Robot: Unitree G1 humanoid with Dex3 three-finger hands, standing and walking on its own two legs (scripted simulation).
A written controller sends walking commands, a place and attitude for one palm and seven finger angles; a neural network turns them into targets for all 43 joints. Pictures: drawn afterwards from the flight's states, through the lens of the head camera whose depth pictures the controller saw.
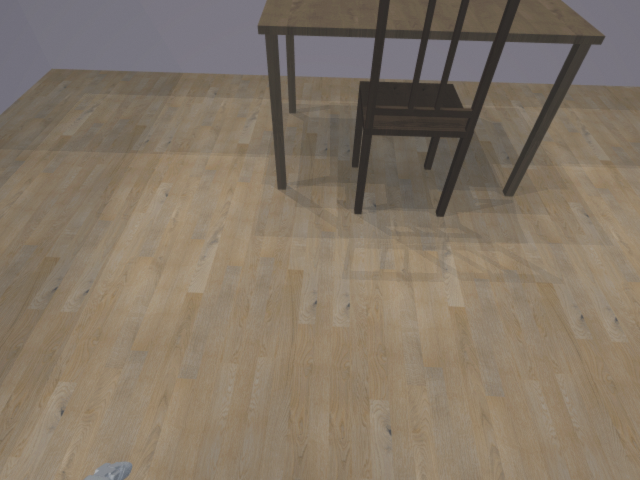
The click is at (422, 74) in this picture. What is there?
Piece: chair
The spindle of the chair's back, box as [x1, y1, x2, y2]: [408, 0, 435, 108]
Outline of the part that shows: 435,0 429,0 408,108 413,107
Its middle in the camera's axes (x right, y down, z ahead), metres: +0.33 -0.60 +1.27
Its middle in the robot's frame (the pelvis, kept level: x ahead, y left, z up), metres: +1.36 -0.27 -0.05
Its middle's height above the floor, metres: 0.72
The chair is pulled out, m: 0.00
